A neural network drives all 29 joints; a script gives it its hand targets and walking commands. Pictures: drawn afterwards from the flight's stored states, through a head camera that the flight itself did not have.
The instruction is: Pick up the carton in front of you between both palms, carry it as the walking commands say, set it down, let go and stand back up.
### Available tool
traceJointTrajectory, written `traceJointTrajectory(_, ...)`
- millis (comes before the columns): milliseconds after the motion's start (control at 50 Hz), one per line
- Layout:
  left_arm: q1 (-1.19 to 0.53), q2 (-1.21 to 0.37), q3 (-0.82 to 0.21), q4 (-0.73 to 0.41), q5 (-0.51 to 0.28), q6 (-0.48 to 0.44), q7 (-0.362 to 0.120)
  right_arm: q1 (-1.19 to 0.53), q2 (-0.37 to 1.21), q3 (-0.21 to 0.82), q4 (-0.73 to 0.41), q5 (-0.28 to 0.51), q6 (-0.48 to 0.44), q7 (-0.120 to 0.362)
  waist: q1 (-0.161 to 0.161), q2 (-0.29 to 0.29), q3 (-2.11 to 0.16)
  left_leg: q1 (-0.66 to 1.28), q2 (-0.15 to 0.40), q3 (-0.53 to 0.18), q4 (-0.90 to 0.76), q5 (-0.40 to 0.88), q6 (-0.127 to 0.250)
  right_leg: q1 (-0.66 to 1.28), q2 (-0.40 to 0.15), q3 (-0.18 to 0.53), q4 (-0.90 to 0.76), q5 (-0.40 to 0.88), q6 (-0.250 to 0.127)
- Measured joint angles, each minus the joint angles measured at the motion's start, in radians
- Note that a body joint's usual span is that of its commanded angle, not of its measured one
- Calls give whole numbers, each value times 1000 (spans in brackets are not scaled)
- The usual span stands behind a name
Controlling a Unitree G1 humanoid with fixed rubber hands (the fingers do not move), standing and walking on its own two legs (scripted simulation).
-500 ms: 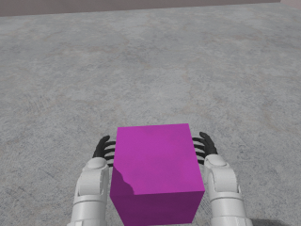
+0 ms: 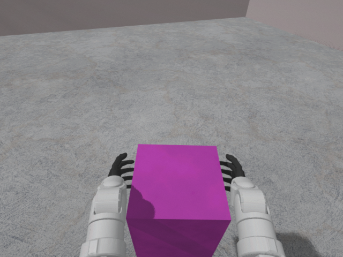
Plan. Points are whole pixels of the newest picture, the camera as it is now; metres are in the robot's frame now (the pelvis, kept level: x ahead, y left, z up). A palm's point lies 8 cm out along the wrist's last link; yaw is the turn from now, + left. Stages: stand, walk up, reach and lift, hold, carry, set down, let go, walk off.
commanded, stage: set down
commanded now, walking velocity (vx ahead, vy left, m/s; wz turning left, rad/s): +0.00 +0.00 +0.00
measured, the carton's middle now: (175, 202) +0.30 +0.00 -0.05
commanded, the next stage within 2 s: none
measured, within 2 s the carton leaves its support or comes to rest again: neither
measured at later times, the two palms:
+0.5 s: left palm (116, 199) +0.33 +0.17 -0.09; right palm (214, 190) +0.36 -0.12 -0.07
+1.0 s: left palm (116, 211) +0.36 +0.19 -0.22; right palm (197, 197) +0.42 -0.09 -0.21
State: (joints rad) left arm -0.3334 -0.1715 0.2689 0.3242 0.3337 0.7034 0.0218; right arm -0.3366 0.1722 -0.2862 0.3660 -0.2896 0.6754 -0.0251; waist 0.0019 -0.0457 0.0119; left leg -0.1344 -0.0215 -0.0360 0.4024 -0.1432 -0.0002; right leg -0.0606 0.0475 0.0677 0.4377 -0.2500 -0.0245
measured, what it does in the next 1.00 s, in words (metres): lowers itself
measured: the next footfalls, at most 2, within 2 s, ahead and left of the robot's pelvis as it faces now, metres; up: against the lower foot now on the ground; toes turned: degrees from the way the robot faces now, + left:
none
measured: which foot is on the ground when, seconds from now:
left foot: down 0.00-1.00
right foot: down 0.00-1.00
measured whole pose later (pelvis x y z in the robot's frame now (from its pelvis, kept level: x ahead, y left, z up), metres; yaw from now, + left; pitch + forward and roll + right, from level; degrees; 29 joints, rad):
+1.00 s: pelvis -0.03 -0.01 -0.14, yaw -1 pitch +40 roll +0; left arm -0.70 -0.15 0.53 0.49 0.28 0.29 0.07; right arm -0.81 0.12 -0.42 0.66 -0.28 0.22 -0.06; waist 0.09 -0.06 -0.19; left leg -1.54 -0.07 -0.09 1.21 -0.35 -0.04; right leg -1.48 0.14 0.07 1.27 -0.47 -0.02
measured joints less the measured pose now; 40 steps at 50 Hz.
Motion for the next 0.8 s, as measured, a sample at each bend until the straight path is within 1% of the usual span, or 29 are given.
traceJointTrajectory(60, -23, -7, 34, 30, 14, -2, 2, -41, 10, -42, 56, -34, -15, 17, 9, -5, 3, 0, -11, 8, 9, -4, 9, -6, -9, 12, 17, -6, 7)
traceJointTrajectory(120, -62, -21, 72, 58, 13, -13, 16, -89, 6, -79, 101, -63, -36, 26, 17, -4, 18, -20, -24, 9, 44, -18, 20, -28, -14, 22, 57, -25, 10)
traceJointTrajectory(140, -73, -25, 83, 64, 16, -25, 17, -105, 6, -91, 112, -68, -45, 30, 14, -1, 20, -30, -28, 8, 56, -21, 23, -37, -15, 24, 67, -28, 11)
traceJointTrajectory(220, -175, -47, 182, 159, 63, -81, 23, -224, -7, -195, 242, -138, -114, 56, 10, 6, 42, -81, -44, 3, 117, -46, 27, -91, -12, 41, 135, -61, -7)
traceJointTrajectory(260, -221, -58, 218, 195, 91, -108, 30, -277, -21, -245, 299, -171, -150, 70, 10, 14, 57, -121, -50, 0, 151, -54, 33, -129, -9, 44, 167, -70, -7)
traceJointTrajectory(320, -267, -84, 281, 216, 116, -164, 34, -324, -37, -275, 327, -196, -190, 82, 10, 22, 85, -186, -55, -3, 178, -54, 39, -193, -7, 49, 194, -69, 8)
traceJointTrajectory(380, -292, -89, 313, 227, 132, -232, 27, -351, -36, -289, 331, -212, -248, 82, 5, 27, 117, -277, -53, -8, 212, -54, 37, -281, -1, 47, 224, -67, 20)
traceJointTrajectory(400, -298, -91, 318, 232, 142, -260, 25, -354, -37, -287, 326, -210, -270, 81, 9, 27, 127, -314, -51, -8, 224, -53, 36, -318, 3, 47, 234, -64, 24)
traceJointTrajectory(460, -296, -85, 301, 225, 139, -344, 37, -365, -38, -271, 316, -186, -353, 74, 20, 22, 151, -448, -46, -11, 266, -51, 29, -454, 13, 45, 281, -61, 32)
traceJointTrajectory(520, -291, -63, 262, 206, 82, -426, 56, -379, -46, -243, 311, -139, -443, 61, 29, 15, 169, -603, -43, -18, 324, -53, 19, -611, 23, 37, 344, -67, 33)
traceJointTrajectory(540, -285, -53, 244, 195, 53, -448, 64, -379, -49, -226, 306, -114, -469, 52, 30, 13, 165, -660, -43, -22, 346, -55, 15, -667, 26, 32, 367, -71, 32)
traceJointTrajectory(560, -282, -42, 221, 186, 29, -468, 57, -376, -55, -205, 295, -81, -487, 46, 36, 11, 156, -717, -42, -25, 370, -58, 12, -725, 29, 29, 392, -75, 30)
traceJointTrajectory(600, -276, -22, 190, 160, -13, -494, 64, -371, -66, -148, 268, -19, -510, 24, 46, 7, 125, -831, -40, -31, 422, -70, 5, -840, 40, 25, 445, -87, 27)
traceJointTrajectory(620, -274, -14, 182, 152, -30, -503, 67, -370, -66, -130, 258, 9, -517, 12, 54, 5, 101, -886, -37, -33, 450, -79, 1, -895, 46, 25, 471, -94, 26)
traceJointTrajectory(680, -266, 9, 166, 117, -70, -504, 67, -371, -59, -95, 233, 46, -529, -10, 65, -2, 21, -1024, -36, -38, 525, -107, -10, -1033, 59, 21, 546, -120, 20)
traceJointTrajectory(720, -278, 13, 187, 114, -74, -493, 55, -377, -51, -85, 223, 52, -520, -23, 74, -4, -23, -1089, -36, -44, 567, -124, -16, -1097, 65, 16, 587, -135, 16)
traceJointTrajectory(800, -287, 7, 236, 116, -72, -472, 38, -395, -25, -101, 227, 21, -502, -31, 71, 8, -102, -1196, -43, -60, 638, -150, -24, -1199, 68, -2, 654, -164, 12)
